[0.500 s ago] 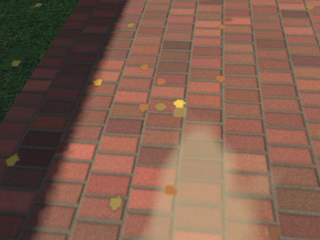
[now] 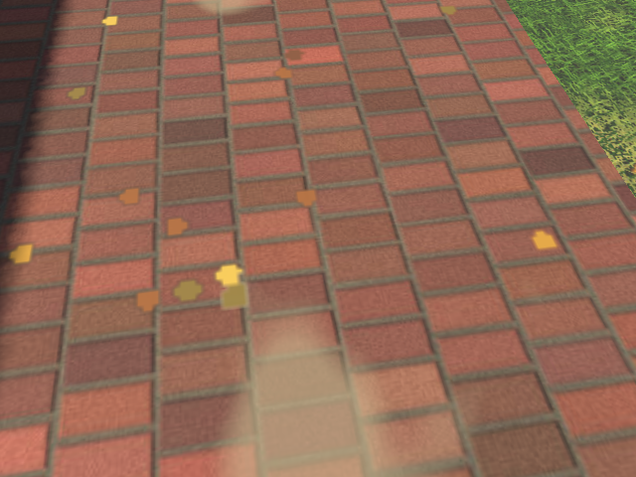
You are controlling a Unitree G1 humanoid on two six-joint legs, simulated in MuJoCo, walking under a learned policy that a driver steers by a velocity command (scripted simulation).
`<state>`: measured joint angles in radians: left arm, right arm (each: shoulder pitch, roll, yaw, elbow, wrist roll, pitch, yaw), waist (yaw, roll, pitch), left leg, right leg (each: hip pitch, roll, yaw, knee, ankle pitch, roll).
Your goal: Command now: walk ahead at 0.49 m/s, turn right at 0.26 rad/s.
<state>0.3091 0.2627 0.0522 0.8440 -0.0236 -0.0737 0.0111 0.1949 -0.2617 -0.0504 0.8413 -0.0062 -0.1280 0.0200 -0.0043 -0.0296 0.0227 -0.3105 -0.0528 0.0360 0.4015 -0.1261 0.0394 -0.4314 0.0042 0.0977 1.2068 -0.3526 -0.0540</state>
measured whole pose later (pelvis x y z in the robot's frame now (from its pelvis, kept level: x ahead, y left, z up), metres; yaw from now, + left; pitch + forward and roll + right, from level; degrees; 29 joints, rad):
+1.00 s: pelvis +0.54 -0.03 -0.01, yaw -2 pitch +2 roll +0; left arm 0.39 0.26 0.04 0.93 -0.02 -0.08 0.00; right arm 0.07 -0.25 -0.04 0.78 0.01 -0.10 0.04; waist 0.03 -0.01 0.03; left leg -0.46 -0.02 0.06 0.56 -0.15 0.06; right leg -0.23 0.00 0.05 1.05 -0.46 -0.03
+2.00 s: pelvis +1.06 +0.00 -0.02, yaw +20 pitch +1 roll -2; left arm 0.31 0.29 0.08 0.95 -0.02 -0.06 0.01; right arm 0.06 -0.26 -0.07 0.71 0.02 -0.03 0.04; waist 0.05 0.01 0.05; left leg -0.51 0.02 0.06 0.63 -0.13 0.09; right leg 0.02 -0.12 -0.25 0.58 -0.46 0.05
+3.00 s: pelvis +1.61 +0.09 -0.01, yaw -10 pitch +3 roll +0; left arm 0.35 0.28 0.09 0.78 -0.02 -0.04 0.02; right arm 0.00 -0.26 -0.05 0.72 0.01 -0.12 0.02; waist 0.09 0.03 0.01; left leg -0.51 0.00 -0.07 0.46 -0.01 -0.02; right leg -0.08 0.11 0.21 0.46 -0.40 -0.06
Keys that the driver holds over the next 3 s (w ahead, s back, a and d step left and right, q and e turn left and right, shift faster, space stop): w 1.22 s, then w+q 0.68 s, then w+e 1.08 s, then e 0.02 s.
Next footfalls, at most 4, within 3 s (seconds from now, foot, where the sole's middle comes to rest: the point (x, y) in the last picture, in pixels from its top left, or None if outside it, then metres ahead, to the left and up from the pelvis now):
0.34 right None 0.35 -0.16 -0.78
0.92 left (306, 384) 0.67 0.05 -0.78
1.46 right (403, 278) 0.96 -0.19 -0.78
1.98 left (276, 219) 1.16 0.14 -0.78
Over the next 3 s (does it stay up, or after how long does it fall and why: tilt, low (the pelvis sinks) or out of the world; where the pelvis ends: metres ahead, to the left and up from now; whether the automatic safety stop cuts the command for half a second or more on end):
stays up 1.61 0.09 -0.01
